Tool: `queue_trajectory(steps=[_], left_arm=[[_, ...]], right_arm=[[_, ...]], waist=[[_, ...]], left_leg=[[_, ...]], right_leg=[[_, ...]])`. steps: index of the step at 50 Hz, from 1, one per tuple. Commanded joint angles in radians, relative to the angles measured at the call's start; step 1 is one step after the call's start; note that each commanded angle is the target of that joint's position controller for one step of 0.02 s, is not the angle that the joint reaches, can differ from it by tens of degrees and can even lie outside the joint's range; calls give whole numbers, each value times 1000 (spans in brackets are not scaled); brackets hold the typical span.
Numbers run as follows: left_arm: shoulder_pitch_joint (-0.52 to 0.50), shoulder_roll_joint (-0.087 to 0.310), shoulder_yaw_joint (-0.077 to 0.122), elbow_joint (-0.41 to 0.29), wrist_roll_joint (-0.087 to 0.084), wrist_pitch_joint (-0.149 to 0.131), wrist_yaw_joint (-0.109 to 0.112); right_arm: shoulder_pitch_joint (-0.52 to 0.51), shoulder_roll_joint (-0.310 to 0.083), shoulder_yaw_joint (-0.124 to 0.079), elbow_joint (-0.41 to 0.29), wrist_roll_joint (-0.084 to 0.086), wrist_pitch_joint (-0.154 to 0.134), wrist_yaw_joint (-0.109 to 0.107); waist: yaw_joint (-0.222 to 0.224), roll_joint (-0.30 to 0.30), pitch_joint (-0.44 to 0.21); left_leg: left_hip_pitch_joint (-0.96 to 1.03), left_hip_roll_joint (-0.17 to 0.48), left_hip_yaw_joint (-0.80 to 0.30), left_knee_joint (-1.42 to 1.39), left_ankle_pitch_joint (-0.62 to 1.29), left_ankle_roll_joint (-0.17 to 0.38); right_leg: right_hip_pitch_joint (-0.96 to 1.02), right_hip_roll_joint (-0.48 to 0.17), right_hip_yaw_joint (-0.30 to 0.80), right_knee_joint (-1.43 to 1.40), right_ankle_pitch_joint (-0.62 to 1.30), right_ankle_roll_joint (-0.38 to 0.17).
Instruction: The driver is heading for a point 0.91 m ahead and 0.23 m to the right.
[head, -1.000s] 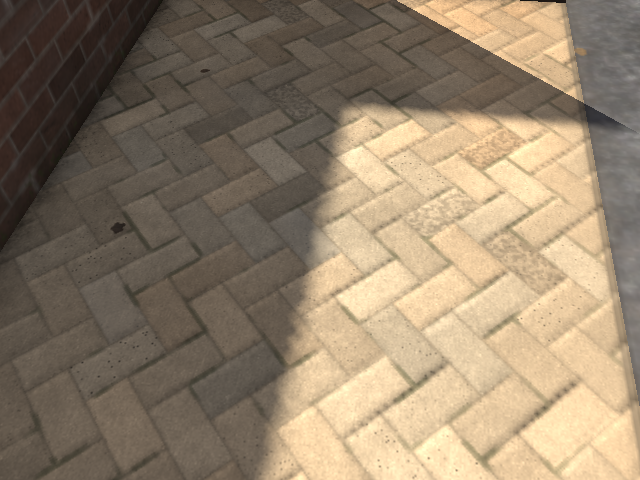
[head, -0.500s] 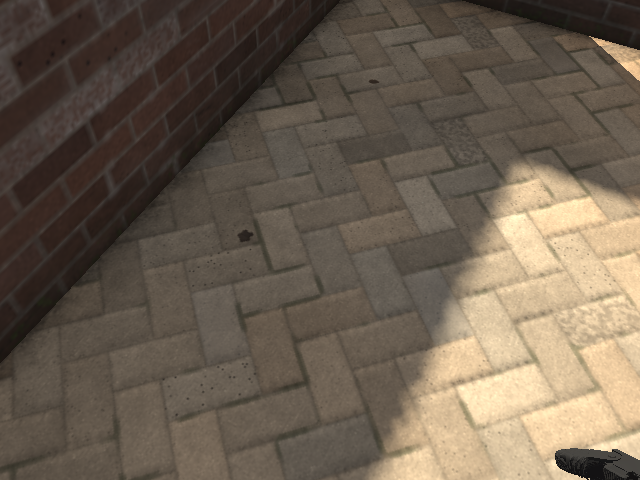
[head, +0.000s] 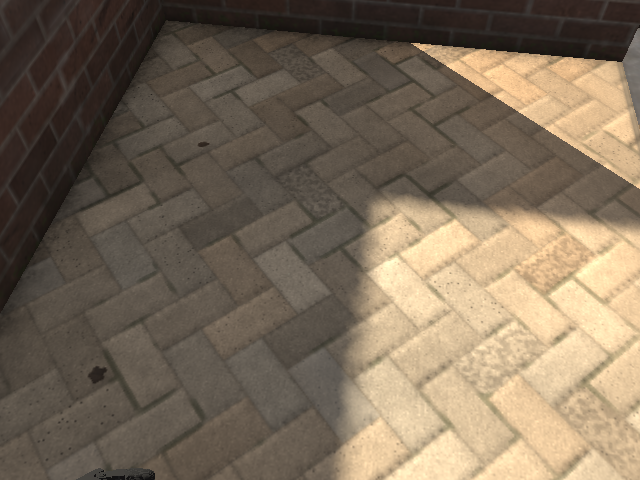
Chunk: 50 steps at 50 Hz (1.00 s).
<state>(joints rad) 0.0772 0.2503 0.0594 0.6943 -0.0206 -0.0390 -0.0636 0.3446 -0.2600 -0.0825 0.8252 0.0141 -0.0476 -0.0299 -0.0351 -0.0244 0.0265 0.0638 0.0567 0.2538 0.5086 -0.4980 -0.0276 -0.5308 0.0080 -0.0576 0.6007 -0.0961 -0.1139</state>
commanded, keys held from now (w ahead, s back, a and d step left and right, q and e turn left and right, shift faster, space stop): w+e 0.78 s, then w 0.22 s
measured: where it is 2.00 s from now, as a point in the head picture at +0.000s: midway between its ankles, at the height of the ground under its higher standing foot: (461, 298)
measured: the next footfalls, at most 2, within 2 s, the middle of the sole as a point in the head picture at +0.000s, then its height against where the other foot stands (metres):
left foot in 0.48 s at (292, 479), level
right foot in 0.98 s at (470, 417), level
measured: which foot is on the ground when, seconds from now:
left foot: up 0.00-0.46, down 0.48-1.00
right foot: down 0.00-0.48, up 0.50-0.96, down 0.98-1.00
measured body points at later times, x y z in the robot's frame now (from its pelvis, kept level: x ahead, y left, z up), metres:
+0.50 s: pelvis +0.29 +0.00 +0.01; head +0.31 -0.01 +0.46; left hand +0.42 +0.27 -0.10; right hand +0.44 -0.30 -0.05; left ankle +0.42 +0.08 -0.72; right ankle +0.12 -0.08 -0.70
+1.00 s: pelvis +0.50 -0.13 +0.01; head +0.53 -0.16 +0.45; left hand +0.83 -0.08 -0.06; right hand +0.33 -0.37 -0.12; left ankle +0.43 +0.08 -0.71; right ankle +0.54 -0.28 -0.72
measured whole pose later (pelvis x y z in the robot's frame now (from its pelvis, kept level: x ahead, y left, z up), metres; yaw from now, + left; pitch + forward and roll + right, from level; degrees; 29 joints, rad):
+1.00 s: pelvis +0.50 -0.13 +0.01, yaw -34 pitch +2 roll +1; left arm 0.04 0.25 0.05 0.58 -0.01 -0.03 -0.04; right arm 0.37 -0.30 -0.07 0.89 0.03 -0.06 0.00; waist -0.08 -0.02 0.04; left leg 0.04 0.08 0.19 0.45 -0.46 -0.05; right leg -0.50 -0.01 -0.02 0.56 -0.10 -0.08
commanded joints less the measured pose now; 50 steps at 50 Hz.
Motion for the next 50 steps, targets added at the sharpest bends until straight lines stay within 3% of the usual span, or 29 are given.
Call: queue_trajectory(steps=[1,2,3,4,5,6,9,11,14,19,21,22,23,24,25,26,27,28,29,30,33,36,39,42,45,47,48,49,50], left_arm=[[314,337,104,-3,-3,-7,31],[362,267,84,-20,4,-18,29],[325,211,71,-15,7,-26,30],[254,178,60,-27,-3,-29,31],[186,149,51,-41,-2,-28,33],[153,126,41,-61,10,-29,38],[151,150,45,-60,10,-35,50],[175,178,52,-50,5,-33,64],[216,181,54,-33,-4,-20,75],[281,177,54,-12,-11,-4,80],[268,179,57,-16,-7,0,83],[247,171,56,-24,-6,2,83],[231,141,46,-37,-2,0,81],[227,83,24,-58,11,-6,75],[373,35,7,-79,-14,-12,77],[377,137,22,-56,-22,-12,80],[272,192,37,-65,-15,-6,80],[214,184,38,-79,-3,-1,80],[178,170,41,-95,7,-1,76],[179,152,41,-101,1,1,68],[178,100,31,-109,-6,16,61],[127,88,24,-127,0,20,59],[61,80,18,-134,-2,12,43],[-38,51,3,-159,0,1,28],[-93,65,4,-187,-3,-3,16],[-64,93,17,-191,5,-4,13],[27,120,34,-168,11,-4,15],[184,167,62,-118,11,-2,23],[358,246,88,-85,13,6,41]], right_arm=[[46,-21,13,-138,-38,-42,7],[-42,-92,9,-150,-4,-84,24],[-129,-130,0,-179,29,-100,31],[-150,-127,4,-181,15,-108,26],[-161,-133,-3,-175,-13,-106,18],[-146,-141,-11,-174,-23,-94,17],[-132,-109,-6,-177,-32,-60,15],[-200,-86,5,-198,-36,-53,12],[-315,-58,19,-219,-30,-57,21],[-410,-99,8,-247,-8,-77,45],[-377,-124,-5,-242,-4,-88,50],[-317,-134,-14,-227,-4,-93,48],[-222,-159,-28,-209,-14,-98,42],[-74,-213,-44,-198,-32,-100,33],[15,-280,-59,-162,-44,-88,36],[4,-194,-43,-171,-16,-81,40],[-35,-133,-26,-183,-12,-73,34],[-81,-117,-17,-186,-20,-64,32],[-108,-99,-10,-178,-23,-59,31],[-120,-87,-3,-172,-29,-60,29],[-120,-98,-8,-140,-20,-70,31],[-107,-140,-21,-109,-23,-70,28],[-106,-161,-23,-88,-19,-61,24],[-50,-179,-23,-52,-6,-51,27],[-11,-208,-30,-19,13,-38,34],[-15,-233,-35,-5,24,-27,32],[-25,-243,-34,1,28,-21,29],[-17,-224,-24,5,24,-17,24],[-16,-174,-1,-20,-7,-22,20]], waist=[[77,-228,-292],[157,-129,-420],[162,-82,-284],[116,4,-188],[75,35,-128],[42,22,-109],[12,3,-78],[29,-5,-53],[79,-48,-48],[112,-73,-49],[85,-102,-52],[47,-113,-67],[-3,-103,-126],[-66,-6,-257],[-8,330,-371],[-24,273,-315],[-53,170,-187],[-39,102,-113],[-24,93,-56],[-1,116,-37],[16,135,-17],[12,103,-13],[-9,94,-5],[-47,79,22],[-47,88,52],[-5,112,28],[57,119,-31],[133,102,-122],[199,2,-246]], left_leg=[[-726,-95,-150,856,-65,-8],[-832,-98,-370,955,-93,12],[-901,-47,-374,923,3,33],[-871,1,-363,824,92,44],[-808,30,-352,737,135,37],[-741,48,-356,695,165,29],[-693,49,-325,571,209,-13],[-693,31,-305,436,316,-38],[-623,-20,-296,191,518,-43],[-571,-66,-332,3,525,-22],[-521,-69,-339,-28,444,7],[-438,-73,-325,-64,439,29],[-276,-46,-330,-85,449,63],[-18,119,-483,-66,400,133],[291,343,-931,-140,219,302],[265,369,-1040,-188,-3,299],[147,322,-886,-203,1,253],[28,278,-756,-217,114,223],[-65,240,-665,-240,216,214],[-127,209,-587,-265,280,201],[-189,191,-454,-325,384,214],[-163,209,-366,-346,492,228],[-138,189,-256,-345,549,204],[-128,186,-203,-346,544,194],[-56,226,-197,-327,592,189],[-12,238,-177,-238,841,175],[-17,220,-143,-119,1010,155],[-96,180,-98,68,1068,126],[-342,136,-81,377,752,81]], right_leg=[[874,-287,711,-145,-95,-297],[941,-338,900,-272,-175,-332],[854,-307,745,-289,-129,-277],[696,-260,612,-288,-46,-235],[554,-222,528,-301,50,-207],[463,-195,478,-327,121,-201],[330,-162,400,-361,244,-202],[277,-126,346,-365,260,-179],[249,-68,306,-337,170,-122],[356,-112,439,-251,30,-98],[397,-131,498,-193,41,-83],[392,-118,504,-148,73,-68],[356,-73,473,-41,126,-37],[235,-14,390,224,11,1],[-116,124,260,531,-468,70],[-250,36,264,675,-476,86],[-282,1,246,718,-378,96],[-258,-31,211,709,-306,102],[-243,-56,207,670,-259,106],[-202,-82,200,642,-231,105],[-184,-105,165,571,-199,116],[-224,-120,162,461,-106,134],[-198,-118,130,299,42,129],[-131,-93,85,138,94,108],[-107,-70,57,41,9,74],[-17,-29,20,-12,-79,36],[128,8,-9,-60,-64,11],[372,46,-25,-99,-2,-18],[694,-109,186,-56,64,-71]])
